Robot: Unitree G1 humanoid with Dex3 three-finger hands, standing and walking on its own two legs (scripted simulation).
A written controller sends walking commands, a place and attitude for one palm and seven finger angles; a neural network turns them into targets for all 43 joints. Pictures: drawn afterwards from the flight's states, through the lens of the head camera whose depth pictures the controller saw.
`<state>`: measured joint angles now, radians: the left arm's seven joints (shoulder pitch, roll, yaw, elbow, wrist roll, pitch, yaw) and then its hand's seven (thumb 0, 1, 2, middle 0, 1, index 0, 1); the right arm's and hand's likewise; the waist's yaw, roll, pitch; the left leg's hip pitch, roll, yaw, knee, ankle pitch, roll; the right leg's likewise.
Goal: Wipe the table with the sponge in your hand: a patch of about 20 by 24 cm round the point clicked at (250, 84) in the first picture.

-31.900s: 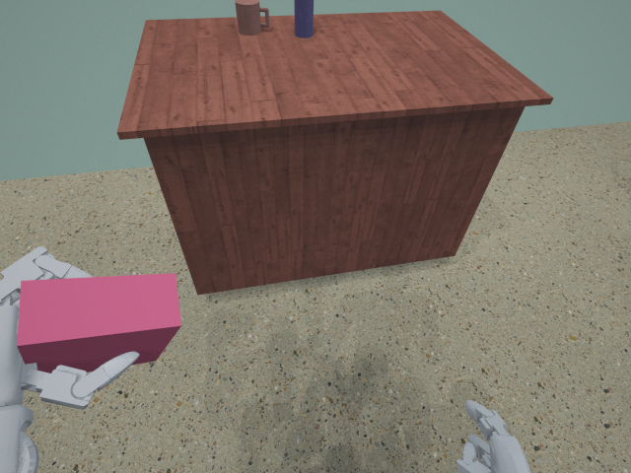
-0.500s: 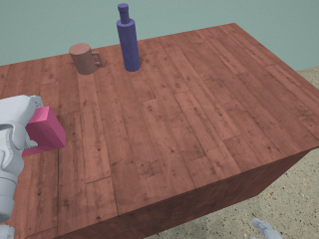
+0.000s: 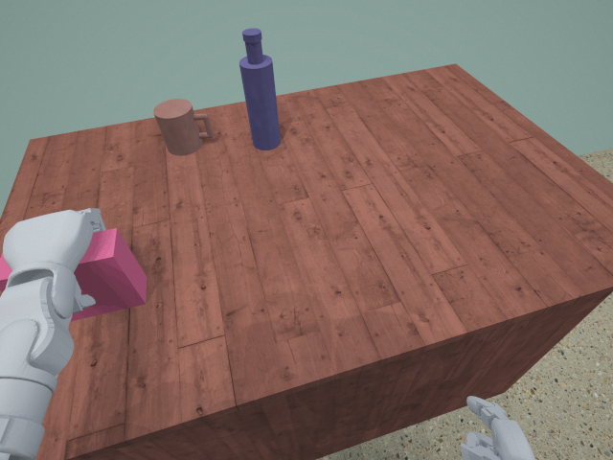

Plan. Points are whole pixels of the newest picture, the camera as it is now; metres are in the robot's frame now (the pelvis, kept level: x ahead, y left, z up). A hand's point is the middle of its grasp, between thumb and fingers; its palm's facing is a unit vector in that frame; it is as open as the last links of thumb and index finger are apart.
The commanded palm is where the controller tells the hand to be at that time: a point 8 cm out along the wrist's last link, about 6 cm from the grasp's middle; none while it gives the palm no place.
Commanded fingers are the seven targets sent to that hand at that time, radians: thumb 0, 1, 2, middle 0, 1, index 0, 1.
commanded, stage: wipe back along the first lane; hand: left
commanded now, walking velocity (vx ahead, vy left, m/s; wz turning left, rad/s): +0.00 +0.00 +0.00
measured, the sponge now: (85, 286) +0.31 +0.35 +0.05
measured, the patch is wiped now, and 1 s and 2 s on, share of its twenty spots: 0.90 0.90 0.90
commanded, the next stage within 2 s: lift the sponge slowly off the table in 0.86 s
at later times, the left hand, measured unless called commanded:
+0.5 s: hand (75, 304) +0.26 +0.31 +0.10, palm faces +0.00 -0.02 -1.00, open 9.6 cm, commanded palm +0.22 +0.30 +0.12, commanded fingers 0.00 0.10 1.30 -1.20 -1.60 -1.20 -1.60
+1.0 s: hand (67, 334) +0.22 +0.30 +0.09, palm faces +0.03 -0.04 -1.00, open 9.5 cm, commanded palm +0.18 +0.29 +0.12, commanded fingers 0.00 0.10 1.30 -1.20 -1.60 -1.20 -1.60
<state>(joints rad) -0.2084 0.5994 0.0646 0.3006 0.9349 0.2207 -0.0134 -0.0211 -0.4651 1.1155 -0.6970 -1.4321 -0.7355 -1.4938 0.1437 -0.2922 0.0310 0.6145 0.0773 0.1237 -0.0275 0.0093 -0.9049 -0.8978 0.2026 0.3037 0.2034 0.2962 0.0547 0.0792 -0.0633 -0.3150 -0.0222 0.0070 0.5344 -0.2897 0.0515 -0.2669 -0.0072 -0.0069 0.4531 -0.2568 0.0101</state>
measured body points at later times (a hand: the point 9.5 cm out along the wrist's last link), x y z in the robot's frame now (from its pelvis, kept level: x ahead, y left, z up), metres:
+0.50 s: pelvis +0.02 -0.02 +0.00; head +0.02 -0.05 +0.45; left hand +0.25 +0.31 +0.15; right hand +0.23 -0.24 -0.10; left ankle -0.01 +0.08 -0.74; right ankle -0.02 -0.14 -0.74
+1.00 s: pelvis +0.01 -0.01 +0.00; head +0.00 -0.04 +0.45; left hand +0.21 +0.30 +0.15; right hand +0.22 -0.24 -0.09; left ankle -0.01 +0.08 -0.74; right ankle -0.02 -0.14 -0.74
